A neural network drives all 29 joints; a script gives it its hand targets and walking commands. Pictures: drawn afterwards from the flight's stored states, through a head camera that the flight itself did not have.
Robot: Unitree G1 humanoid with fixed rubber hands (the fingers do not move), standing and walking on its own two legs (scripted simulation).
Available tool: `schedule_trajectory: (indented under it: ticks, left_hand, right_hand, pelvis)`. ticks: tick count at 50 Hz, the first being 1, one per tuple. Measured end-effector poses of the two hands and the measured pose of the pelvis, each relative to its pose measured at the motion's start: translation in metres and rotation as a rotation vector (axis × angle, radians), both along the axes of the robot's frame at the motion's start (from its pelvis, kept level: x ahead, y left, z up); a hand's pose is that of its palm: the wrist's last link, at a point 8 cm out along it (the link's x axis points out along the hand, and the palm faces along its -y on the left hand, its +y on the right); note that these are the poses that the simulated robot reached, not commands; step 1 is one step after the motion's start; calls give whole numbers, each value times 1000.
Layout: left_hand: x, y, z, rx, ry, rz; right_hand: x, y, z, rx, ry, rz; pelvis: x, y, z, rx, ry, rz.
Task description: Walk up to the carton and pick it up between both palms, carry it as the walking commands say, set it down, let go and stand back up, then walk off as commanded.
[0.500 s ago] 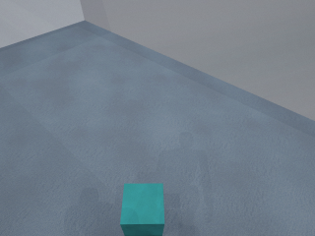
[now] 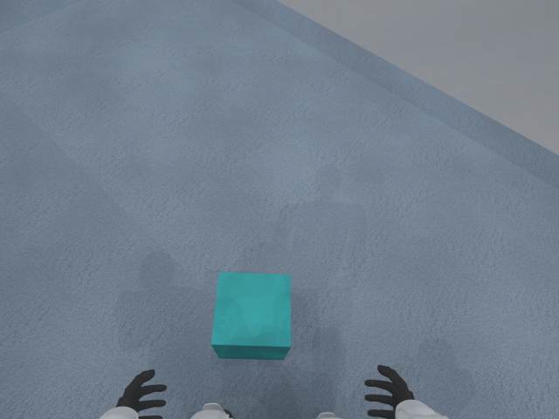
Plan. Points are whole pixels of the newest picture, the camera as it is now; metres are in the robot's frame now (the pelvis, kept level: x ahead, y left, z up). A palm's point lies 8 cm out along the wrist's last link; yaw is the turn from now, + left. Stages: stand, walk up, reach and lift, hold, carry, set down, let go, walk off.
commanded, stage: reach and lift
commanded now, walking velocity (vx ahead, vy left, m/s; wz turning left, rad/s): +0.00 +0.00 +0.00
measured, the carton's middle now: (253, 318) +0.41 +0.03 -0.62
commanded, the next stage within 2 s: none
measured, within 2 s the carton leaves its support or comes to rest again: neither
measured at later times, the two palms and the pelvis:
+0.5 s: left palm (130, 369) +0.22 +0.23 -0.16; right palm (391, 371) +0.21 -0.20 -0.15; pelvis -0.06 +0.00 -0.06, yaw +0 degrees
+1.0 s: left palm (152, 279) +0.38 +0.23 -0.19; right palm (355, 288) +0.36 -0.17 -0.18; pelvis -0.07 +0.01 -0.09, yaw -2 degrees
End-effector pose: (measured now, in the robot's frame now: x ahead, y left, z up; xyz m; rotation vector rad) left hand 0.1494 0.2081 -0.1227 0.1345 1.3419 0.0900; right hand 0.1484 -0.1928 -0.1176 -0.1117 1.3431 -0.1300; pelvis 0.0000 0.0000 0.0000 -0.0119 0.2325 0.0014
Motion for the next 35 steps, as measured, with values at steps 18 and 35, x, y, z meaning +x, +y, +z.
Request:
schedule_trajectory:
  ticks: [18,35]
  left_hand:
    - [31,8,-26,-8,-247,-45]
    - [145,15,-47,-9,-417,-41]
  right_hand:
    - [27,-7,-28,-5,-248,16]
    - [128,8,-42,-21,-431,-35]
  pelvis:
    - [-37,-4,-44,-2,77,-11]
    - [-72,2,-73,-21,179,1]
